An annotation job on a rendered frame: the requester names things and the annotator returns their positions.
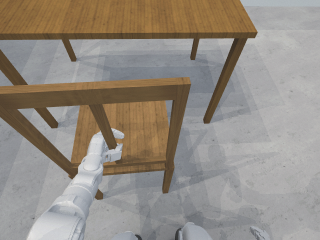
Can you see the right robot thigh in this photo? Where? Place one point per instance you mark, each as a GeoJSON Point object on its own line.
{"type": "Point", "coordinates": [193, 232]}

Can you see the right robot shin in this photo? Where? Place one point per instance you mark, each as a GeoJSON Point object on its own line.
{"type": "Point", "coordinates": [189, 223]}

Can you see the robot right hand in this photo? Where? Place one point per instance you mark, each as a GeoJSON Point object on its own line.
{"type": "Point", "coordinates": [259, 234]}

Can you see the table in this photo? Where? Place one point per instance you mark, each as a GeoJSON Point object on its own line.
{"type": "Point", "coordinates": [126, 19]}

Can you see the robot left upper arm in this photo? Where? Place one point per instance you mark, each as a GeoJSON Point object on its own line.
{"type": "Point", "coordinates": [58, 226]}

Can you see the left robot forearm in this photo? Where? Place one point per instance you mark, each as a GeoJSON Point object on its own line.
{"type": "Point", "coordinates": [81, 191]}

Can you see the chair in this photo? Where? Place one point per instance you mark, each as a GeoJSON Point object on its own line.
{"type": "Point", "coordinates": [137, 108]}

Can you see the robot left hand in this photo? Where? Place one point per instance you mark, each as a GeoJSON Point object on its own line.
{"type": "Point", "coordinates": [98, 146]}

